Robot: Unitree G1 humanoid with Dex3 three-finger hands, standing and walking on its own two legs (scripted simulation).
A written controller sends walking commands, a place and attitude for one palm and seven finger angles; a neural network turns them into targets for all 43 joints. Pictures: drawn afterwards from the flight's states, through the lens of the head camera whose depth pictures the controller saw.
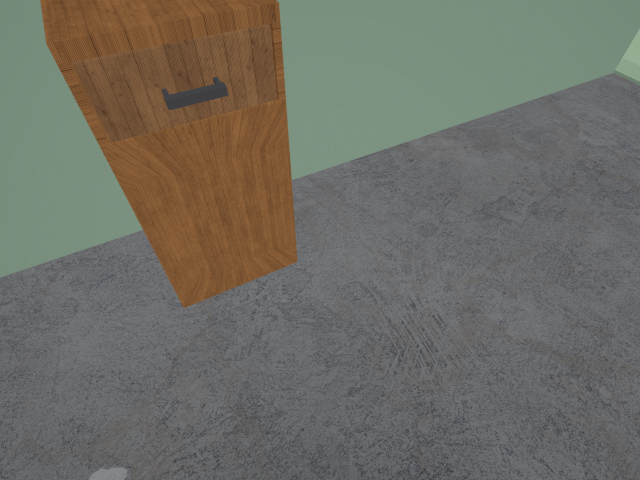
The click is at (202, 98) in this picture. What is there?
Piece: drawer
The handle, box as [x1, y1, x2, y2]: [162, 77, 227, 109]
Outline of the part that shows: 226,86 223,82 220,82 216,77 213,77 213,81 215,83 212,85 169,95 165,88 162,89 168,108 172,109 227,95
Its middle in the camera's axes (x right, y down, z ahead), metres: -0.28 -0.33 +0.85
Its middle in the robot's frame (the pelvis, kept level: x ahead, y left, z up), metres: +0.86 +0.32 +0.04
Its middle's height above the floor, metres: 0.81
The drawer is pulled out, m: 0.00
